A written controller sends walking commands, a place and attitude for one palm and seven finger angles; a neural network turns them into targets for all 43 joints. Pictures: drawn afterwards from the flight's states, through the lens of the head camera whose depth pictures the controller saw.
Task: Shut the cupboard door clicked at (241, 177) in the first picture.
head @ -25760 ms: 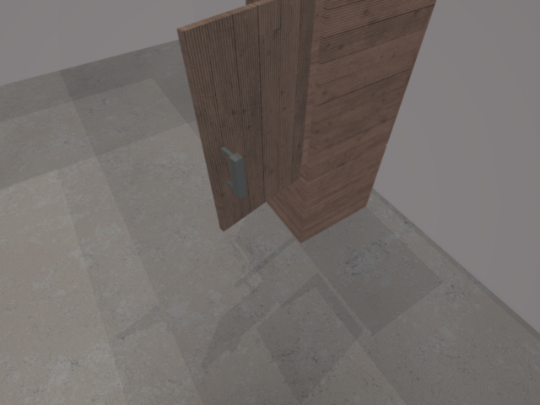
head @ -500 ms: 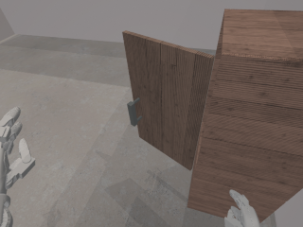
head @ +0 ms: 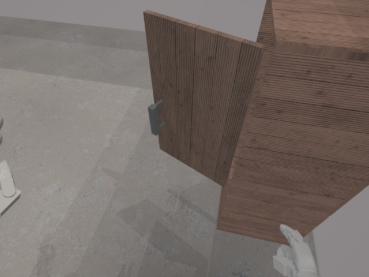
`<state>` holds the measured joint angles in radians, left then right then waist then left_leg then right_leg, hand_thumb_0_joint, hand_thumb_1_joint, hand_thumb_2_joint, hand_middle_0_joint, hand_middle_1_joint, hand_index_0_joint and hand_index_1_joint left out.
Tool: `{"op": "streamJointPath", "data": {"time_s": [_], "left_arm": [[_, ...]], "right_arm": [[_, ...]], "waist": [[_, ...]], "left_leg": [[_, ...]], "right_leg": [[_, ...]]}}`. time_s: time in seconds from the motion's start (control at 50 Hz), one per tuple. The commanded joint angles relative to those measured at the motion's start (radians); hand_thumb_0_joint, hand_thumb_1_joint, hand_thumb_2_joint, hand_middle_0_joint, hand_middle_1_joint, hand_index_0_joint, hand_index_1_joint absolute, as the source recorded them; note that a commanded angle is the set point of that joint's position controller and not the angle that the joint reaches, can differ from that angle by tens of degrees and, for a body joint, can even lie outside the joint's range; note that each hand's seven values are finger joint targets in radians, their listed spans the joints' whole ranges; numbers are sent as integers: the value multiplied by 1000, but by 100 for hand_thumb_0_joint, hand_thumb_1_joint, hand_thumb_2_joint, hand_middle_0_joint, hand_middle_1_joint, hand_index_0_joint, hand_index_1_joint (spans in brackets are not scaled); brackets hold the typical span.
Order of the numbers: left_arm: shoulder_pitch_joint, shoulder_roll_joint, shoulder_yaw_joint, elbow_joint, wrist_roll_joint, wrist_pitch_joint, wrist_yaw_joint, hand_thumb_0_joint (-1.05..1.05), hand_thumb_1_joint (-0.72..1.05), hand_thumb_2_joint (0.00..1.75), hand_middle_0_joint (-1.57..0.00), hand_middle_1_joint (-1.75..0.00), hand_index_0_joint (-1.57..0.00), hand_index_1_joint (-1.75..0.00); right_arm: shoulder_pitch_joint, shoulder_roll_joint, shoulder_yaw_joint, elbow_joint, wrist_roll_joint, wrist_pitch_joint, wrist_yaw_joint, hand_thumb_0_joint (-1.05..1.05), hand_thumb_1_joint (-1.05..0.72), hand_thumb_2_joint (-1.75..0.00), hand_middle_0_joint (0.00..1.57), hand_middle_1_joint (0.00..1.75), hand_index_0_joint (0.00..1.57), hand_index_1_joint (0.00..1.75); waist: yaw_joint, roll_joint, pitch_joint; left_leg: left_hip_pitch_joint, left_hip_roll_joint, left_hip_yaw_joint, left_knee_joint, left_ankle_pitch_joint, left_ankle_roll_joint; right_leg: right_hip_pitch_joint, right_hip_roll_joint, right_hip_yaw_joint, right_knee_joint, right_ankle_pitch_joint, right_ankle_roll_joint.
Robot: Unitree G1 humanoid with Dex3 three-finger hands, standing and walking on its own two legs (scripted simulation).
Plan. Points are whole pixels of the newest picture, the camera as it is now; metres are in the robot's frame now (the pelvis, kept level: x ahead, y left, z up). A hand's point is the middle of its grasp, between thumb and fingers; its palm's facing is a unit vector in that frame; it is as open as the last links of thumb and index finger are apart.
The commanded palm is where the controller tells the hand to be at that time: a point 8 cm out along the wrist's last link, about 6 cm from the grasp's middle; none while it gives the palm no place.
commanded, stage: step back with the hand held close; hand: left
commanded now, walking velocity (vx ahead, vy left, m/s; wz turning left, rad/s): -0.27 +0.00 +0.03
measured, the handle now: (158, 117) +0.66 +0.14 -0.10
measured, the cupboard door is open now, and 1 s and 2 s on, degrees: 67 67 67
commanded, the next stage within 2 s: stop stepping back and stand still in 0.70 s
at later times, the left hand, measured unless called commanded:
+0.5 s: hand out of the picture +0.06 +0.27 +0.18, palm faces +0.56 -0.69 -0.45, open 7.4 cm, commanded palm +0.01 +0.30 +0.18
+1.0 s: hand out of the picture -0.03 +0.25 +0.18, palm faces +0.47 -0.79 -0.39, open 7.4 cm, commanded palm -0.08 +0.28 +0.18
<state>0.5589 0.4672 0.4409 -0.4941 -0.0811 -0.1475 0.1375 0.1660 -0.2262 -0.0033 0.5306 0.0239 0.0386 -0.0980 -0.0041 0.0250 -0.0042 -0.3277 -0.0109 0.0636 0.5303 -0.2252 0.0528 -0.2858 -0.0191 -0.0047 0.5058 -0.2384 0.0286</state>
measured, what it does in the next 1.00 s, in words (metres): walks backwards: right foot, then left foot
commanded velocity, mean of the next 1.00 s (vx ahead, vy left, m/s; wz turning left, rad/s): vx -0.22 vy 0.01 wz -0.08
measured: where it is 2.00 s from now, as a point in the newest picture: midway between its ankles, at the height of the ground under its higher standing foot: outside the picture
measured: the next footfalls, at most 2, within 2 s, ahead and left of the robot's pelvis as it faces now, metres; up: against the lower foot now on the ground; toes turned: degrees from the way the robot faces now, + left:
right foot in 0.88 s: -0.27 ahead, -0.14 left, +0.00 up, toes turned -1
left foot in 1.00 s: -0.09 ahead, +0.09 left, +0.00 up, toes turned +5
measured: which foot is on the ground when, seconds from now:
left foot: down 0.00-0.88, up 0.90-0.98, down 1.00-1.00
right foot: down 0.00-0.58, up 0.60-0.86, down 0.88-1.00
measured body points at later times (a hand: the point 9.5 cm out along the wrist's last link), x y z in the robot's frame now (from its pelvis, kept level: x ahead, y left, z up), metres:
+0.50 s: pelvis -0.10 -0.01 -0.02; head -0.10 -0.01 +0.43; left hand +0.03 +0.31 +0.20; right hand +0.10 -0.24 -0.10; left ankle +0.01 +0.09 -0.72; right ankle +0.01 -0.13 -0.73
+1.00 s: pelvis -0.22 -0.01 -0.01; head -0.22 +0.01 +0.44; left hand -0.06 +0.29 +0.20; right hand -0.05 -0.24 -0.09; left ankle -0.13 +0.08 -0.74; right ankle -0.33 -0.15 -0.73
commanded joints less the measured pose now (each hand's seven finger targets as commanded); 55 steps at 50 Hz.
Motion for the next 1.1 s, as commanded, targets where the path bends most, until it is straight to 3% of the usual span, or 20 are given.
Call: {"op": "streamJointPath", "data": {"time_s": [0.0,0.12,0.32,0.36,0.42,0.5,0.54,0.56,0.58,0.64,0.72,0.78,0.82,0.86,0.88,0.92,0.98,1.02,1.04,1.08], "left_arm": [[10,137,127,-140,8,-66,21,0,90,90,-20,-30,-20,-30],[-94,161,137,-189,45,-108,32,0,90,90,-20,-30,-20,-30],[-65,184,195,-221,65,-163,41,0,90,90,-20,-30,-20,-30],[-32,165,185,-228,52,-170,37,0,90,90,-20,-30,-20,-30],[-60,161,154,-192,28,-150,49,0,90,90,-20,-30,-20,-30],[-164,153,93,-183,36,-125,64,0,90,90,-20,-30,-20,-30],[-182,139,80,-193,39,-137,65,0,90,90,-20,-30,-20,-30],[-182,123,92,-202,47,-145,69,0,90,90,-20,-30,-20,-30],[-191,126,110,-196,58,-142,73,0,90,90,-20,-30,-20,-30],[-137,178,174,-233,43,-163,58,0,90,90,-20,-30,-20,-30],[-64,134,152,-295,9,-150,44,0,90,90,-20,-30,-20,-30],[-94,120,109,-304,-5,-159,29,0,90,90,-20,-30,-20,-30],[-108,149,124,-298,11,-163,32,0,90,90,-20,-30,-20,-30],[-198,218,145,-281,14,-169,48,0,90,90,-20,-30,-20,-30],[-221,277,199,-277,17,-176,63,0,90,90,-20,-30,-20,-30],[-225,230,167,-256,24,-132,61,0,90,90,-20,-30,-20,-30],[-101,151,127,-204,14,-82,44,0,90,90,-20,-30,-20,-30],[-62,122,113,-61,14,-67,42,0,90,90,-20,-30,-20,-30],[-59,124,104,-82,15,-62,40,0,90,90,-20,-30,-20,-30],[-26,139,130,-88,21,-54,42,0,90,90,-20,-30,-20,-30]], "right_arm": [[-66,-147,-47,-140,-4,-62,-10,0,-90,-90,20,30,20,30],[-70,-161,-46,-135,-10,-98,-14,0,-90,-90,20,30,20,30],[-52,-154,-54,-116,-20,-166,-4,0,-90,-90,20,30,20,30],[-39,-135,-55,-120,-13,-165,6,0,-90,-90,20,30,20,30],[-3,-111,-63,-65,-26,-147,27,0,-90,-90,20,30,20,30],[-19,-93,-48,-49,-17,-131,25,0,-90,-90,20,30,20,30],[-21,-128,-45,-53,-19,-139,1,0,-90,-90,20,30,20,30],[-48,-152,-43,-63,-21,-148,-12,0,-90,-90,20,30,20,30],[-62,-126,-49,-60,-34,-158,-18,0,-90,-90,20,30,20,30],[-72,-122,-88,-53,-25,-182,11,0,-90,-90,20,30,20,30],[-81,-104,-79,-59,-19,-202,38,0,-90,-90,20,30,20,30],[-59,-99,-56,-20,-32,-221,38,0,-90,-90,20,30,20,30],[-18,-86,-53,-4,-35,-223,38,0,-90,-90,20,30,20,30],[-26,-74,-47,13,-26,-226,26,0,-90,-90,20,30,20,30],[-23,-70,-40,2,-31,-225,20,0,-90,-90,20,30,20,30],[-34,-87,-44,-22,-2,-215,8,0,-90,-90,20,30,20,30],[-26,-104,-29,-42,-1,-191,-6,0,-90,-90,20,30,20,30],[-39,-112,-21,-35,-3,-189,4,0,-90,-90,20,30,20,30],[-62,-104,-15,-36,-5,-177,4,0,-90,-90,20,30,20,30],[-57,-110,-23,-61,-10,-153,-2,0,-90,-90,20,30,20,30]], "waist": [[6,48,-120],[0,60,-57],[7,156,-111],[1,30,-103],[-11,-175,-77],[-29,-249,-57],[-31,1,20],[-22,240,20],[-6,297,-17],[6,146,-174],[14,272,-169],[7,241,-158],[1,107,-151],[2,-154,-123],[10,-141,-164],[-5,-228,-273],[-23,119,-274],[-8,100,-110],[-10,116,-46],[-9,147,39]], "left_leg": [[-213,148,-153,-179,-34,18],[-397,139,-185,-205,-451,46],[-497,179,-215,-194,-514,65],[-428,119,-134,-56,-477,32],[-143,25,-50,258,-280,-59],[52,28,-58,198,-192,-45],[-27,135,-205,-127,-299,14],[-286,302,-376,-329,-465,78],[-407,397,-439,-380,-433,132],[-290,393,-296,-305,-351,108],[-207,328,-151,-304,-330,36],[-62,299,-120,-311,-313,-52],[75,178,-25,-90,-199,-92],[121,79,29,251,-82,-104],[76,96,20,293,-76,-86],[69,49,7,165,86,-56],[301,146,-110,-44,413,17],[152,222,-223,-182,81,26],[-5,220,-229,-294,-277,0],[-236,171,-174,-362,-552,-51]], "right_leg": [[237,-2,37,55,206,-12],[245,5,78,30,-39,-14],[326,60,99,199,85,-20],[197,-6,216,88,43,-51],[-170,-234,476,-222,-189,-162],[-307,-201,311,-225,-196,-118],[-318,-30,162,-25,-248,-41],[-98,79,54,274,-154,2],[28,115,45,521,-145,7],[53,122,60,649,-231,0],[86,96,-54,385,-273,-14],[65,99,-82,58,-302,-36],[-32,-15,65,-221,-229,-90],[-181,-245,302,-302,9,-173],[-83,-292,276,-239,286,-193],[136,-178,167,-1,708,-111],[-2,15,-16,182,291,-2],[-37,45,-10,45,-131,0],[28,42,-34,-5,-196,-18],[132,74,-85,-11,-291,-56]]}}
